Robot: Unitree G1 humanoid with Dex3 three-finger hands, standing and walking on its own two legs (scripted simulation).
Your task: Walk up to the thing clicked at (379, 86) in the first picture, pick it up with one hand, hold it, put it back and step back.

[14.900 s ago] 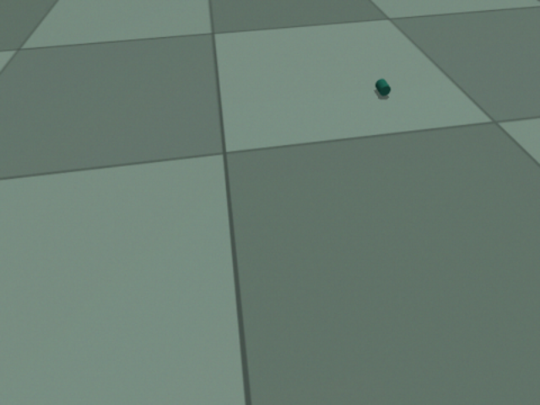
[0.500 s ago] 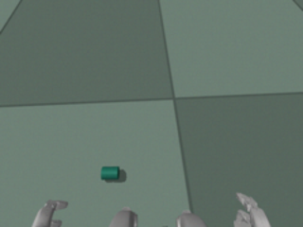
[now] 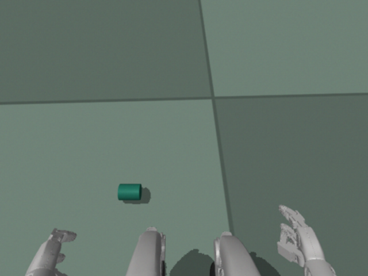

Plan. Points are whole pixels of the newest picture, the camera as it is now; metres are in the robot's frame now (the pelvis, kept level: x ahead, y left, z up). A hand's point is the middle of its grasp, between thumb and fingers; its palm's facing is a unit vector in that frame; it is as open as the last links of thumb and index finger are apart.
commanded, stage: rise first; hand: left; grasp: from above
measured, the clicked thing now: (130, 191) +0.43 +0.26 -0.61
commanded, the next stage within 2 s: none
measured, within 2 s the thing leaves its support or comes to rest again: neither
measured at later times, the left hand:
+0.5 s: hand (92, 220) +0.27 +0.31 -0.33, palm faces -0.48 -0.35 -0.80, open 13.6 cm
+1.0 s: hand (102, 205) +0.33 +0.32 -0.42, palm faces -0.47 -0.09 -0.88, open 13.9 cm
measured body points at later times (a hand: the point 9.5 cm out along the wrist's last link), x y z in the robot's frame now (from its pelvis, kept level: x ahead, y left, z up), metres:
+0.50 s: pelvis -0.07 -0.01 -0.20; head +0.15 +0.01 +0.20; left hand +0.29 +0.33 -0.29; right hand +0.09 -0.28 -0.34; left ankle +0.02 +0.12 -0.61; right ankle +0.00 -0.14 -0.61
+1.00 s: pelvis -0.08 +0.00 -0.29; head +0.14 +0.04 +0.10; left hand +0.35 +0.32 -0.37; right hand -0.01 -0.29 -0.40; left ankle +0.02 +0.12 -0.61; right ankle +0.00 -0.14 -0.61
